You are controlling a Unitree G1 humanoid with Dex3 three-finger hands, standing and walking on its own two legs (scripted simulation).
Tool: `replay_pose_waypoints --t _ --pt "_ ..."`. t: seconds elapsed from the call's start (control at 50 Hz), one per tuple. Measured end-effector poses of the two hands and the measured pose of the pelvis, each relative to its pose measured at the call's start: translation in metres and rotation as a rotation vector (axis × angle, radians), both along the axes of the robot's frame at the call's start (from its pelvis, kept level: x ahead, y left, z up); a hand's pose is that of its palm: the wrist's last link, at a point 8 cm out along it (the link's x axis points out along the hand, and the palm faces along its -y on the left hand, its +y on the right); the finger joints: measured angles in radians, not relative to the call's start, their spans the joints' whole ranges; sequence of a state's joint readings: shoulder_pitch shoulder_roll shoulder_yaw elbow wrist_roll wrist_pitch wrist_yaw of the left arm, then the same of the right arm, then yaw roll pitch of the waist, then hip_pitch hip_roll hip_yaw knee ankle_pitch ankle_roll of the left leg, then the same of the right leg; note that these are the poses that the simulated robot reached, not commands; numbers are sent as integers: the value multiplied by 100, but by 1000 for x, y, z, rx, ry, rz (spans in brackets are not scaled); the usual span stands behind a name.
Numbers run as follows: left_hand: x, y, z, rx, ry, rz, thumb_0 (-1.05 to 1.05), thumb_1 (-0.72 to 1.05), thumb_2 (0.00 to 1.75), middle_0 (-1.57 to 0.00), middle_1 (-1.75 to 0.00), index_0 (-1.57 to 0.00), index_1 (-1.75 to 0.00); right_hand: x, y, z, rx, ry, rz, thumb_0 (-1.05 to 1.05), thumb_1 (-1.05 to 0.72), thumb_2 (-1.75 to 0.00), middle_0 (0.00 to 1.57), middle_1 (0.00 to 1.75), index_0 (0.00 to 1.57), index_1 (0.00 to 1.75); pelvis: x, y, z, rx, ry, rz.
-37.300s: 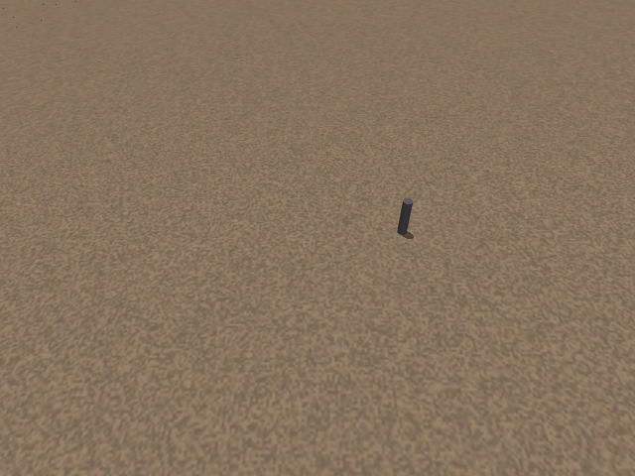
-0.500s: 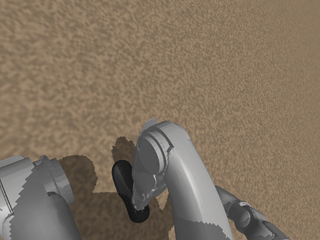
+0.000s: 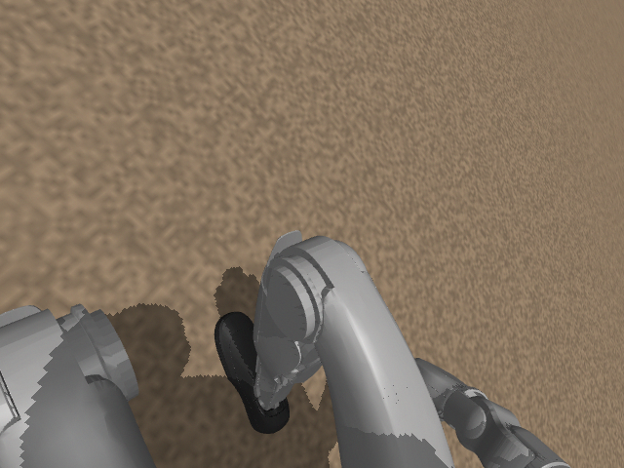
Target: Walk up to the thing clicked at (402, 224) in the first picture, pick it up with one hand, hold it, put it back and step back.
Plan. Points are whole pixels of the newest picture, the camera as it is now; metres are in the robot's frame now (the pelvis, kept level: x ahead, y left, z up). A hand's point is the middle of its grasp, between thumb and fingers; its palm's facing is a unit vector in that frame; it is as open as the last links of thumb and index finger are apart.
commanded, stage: open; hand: left
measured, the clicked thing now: out of the picture +0.47 +0.32 -0.21
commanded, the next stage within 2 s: withdraw in 0.24 s
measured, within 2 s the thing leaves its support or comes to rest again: neither
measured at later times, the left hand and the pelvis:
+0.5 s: hand out of the picture +0.48 +0.30 -0.16, palm faces +0.37 -0.93 +0.01, open 14.9 cm; pelvis +0.00 +0.00 +0.00, yaw +0 degrees
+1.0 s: hand out of the picture +0.44 +0.40 -0.06, palm faces +0.36 -0.90 -0.24, open 17.3 cm; pelvis +0.00 +0.00 +0.03, yaw +4 degrees
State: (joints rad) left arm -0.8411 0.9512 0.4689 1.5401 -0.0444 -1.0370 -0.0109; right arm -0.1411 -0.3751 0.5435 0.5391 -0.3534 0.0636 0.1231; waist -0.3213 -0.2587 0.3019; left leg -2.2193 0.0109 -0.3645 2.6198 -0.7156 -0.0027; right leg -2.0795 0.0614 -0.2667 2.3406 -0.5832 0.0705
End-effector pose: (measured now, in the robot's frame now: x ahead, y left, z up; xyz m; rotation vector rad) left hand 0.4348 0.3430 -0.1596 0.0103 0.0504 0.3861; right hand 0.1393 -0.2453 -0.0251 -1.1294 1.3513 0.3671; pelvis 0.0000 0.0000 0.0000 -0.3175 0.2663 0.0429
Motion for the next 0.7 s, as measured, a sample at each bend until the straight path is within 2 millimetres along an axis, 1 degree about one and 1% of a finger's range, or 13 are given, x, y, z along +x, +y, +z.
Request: replay_pose_waypoints --t 0.2,0.4,0.48,0.54,0.6,0.7 --pt "-1 0 -3 -10 -8 5 0 -12 48 -70 -61 -70 -61 -1 0 1 -7 4 1 -1 -90 -89 21 30 21 30 1 0 0 0 2 -2" --pt "0 1 -5 -17 -13 8 0 -29 32 -48 -41 -48 -41 3 1 2 -15 5 4 -1 -90 -89 21 30 21 30 1 1 0 -5 3 -1" --pt "0 2 -3 -18 -26 -1 -1 -37 27 -39 -34 -39 -34 4 2 3 -17 -6 3 -1 -91 -90 21 30 21 30 1 2 0 -6 0 0" --pt "1 6 3 -10 -55 0 -1 -42 24 -33 -30 -32 -30 4 2 3 -17 -15 -4 -1 -91 -90 21 30 21 30 0 2 0 -5 -4 1" --pt "0 20 16 7 -89 21 -1 -47 21 -27 -26 -27 -26 4 1 3 -15 -26 -23 -1 -91 -90 21 30 21 30 0 2 1 -2 0 2" --pt "-8 52 53 59 -120 38 -1 -54 16 -21 -21 -20 -21 3 -1 2 6 -43 -77 -1 -91 -90 21 30 21 30 1 0 6 13 33 11"
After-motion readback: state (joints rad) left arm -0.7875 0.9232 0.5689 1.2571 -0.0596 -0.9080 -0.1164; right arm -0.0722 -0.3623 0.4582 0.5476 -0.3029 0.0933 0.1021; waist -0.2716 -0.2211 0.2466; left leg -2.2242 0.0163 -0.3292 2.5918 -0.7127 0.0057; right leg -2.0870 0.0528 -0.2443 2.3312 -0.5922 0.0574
